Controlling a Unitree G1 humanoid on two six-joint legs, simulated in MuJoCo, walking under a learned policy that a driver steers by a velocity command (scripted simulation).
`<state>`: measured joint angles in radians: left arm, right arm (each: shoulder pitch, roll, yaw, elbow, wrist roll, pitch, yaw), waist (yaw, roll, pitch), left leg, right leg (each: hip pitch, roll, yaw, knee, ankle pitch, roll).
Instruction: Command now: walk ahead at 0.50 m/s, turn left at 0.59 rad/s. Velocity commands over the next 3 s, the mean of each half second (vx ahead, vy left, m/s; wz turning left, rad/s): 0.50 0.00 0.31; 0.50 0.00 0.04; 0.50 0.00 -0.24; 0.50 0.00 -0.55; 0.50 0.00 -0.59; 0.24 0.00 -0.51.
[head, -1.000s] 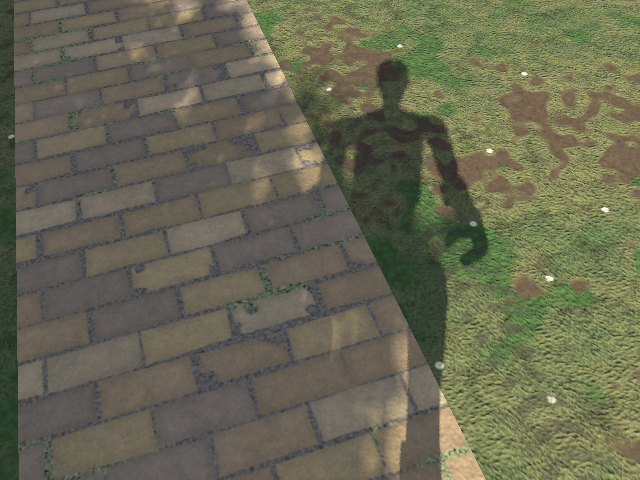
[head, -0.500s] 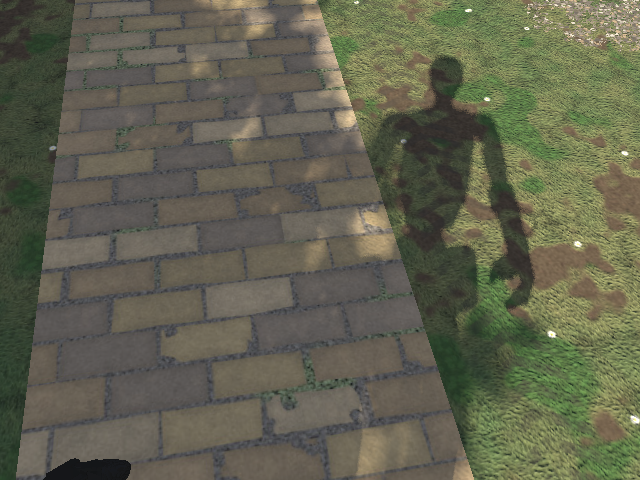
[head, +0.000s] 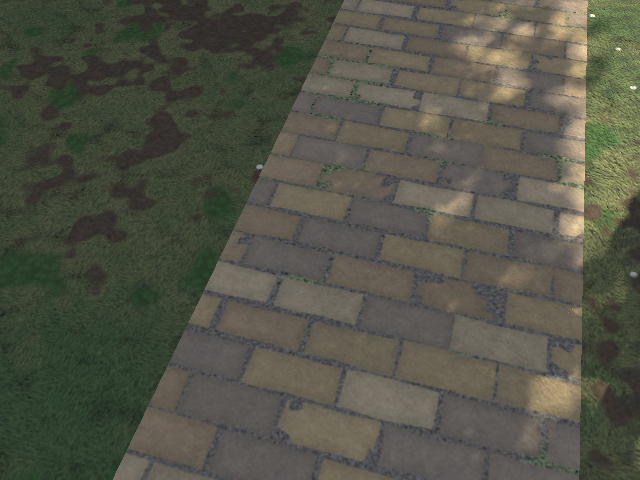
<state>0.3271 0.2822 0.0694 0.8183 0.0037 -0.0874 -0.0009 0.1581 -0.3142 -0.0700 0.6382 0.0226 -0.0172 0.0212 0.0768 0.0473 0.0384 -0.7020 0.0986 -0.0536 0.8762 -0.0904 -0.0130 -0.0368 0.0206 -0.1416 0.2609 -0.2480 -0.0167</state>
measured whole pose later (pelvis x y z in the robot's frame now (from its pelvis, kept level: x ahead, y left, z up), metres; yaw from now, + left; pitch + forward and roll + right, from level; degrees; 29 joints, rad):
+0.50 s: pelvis +0.28 +0.07 +0.00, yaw +8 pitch +1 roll +1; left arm 0.12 0.30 0.04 0.77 0.00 -0.07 -0.01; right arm 0.34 -0.27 -0.05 0.75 0.00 -0.07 0.01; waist -0.05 -0.04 0.02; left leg -0.08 -0.09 0.00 0.26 -0.19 0.08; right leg -0.69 -0.13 0.04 0.79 -0.02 0.04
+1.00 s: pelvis +0.57 +0.05 +0.00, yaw +8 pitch +1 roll -1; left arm 0.33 0.27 0.04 0.87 0.00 -0.08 -0.02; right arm 0.17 -0.30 -0.05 0.74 0.00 -0.06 0.00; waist 0.05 0.04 0.02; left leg -0.66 0.12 -0.05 0.88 -0.13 -0.01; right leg -0.12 0.06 -0.04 0.26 -0.17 -0.06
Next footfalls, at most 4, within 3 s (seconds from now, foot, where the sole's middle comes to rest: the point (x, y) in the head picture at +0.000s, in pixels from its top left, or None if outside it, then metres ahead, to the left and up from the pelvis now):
0.18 left None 0.27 0.15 -0.78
0.70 right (379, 415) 0.60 -0.04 -0.78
1.22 left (262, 308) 0.85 0.25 -0.78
1.76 right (370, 226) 1.13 -0.01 -0.78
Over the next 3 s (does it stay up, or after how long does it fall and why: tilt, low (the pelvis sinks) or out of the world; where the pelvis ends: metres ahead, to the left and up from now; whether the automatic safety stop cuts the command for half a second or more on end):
stays up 1.51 -0.14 -0.01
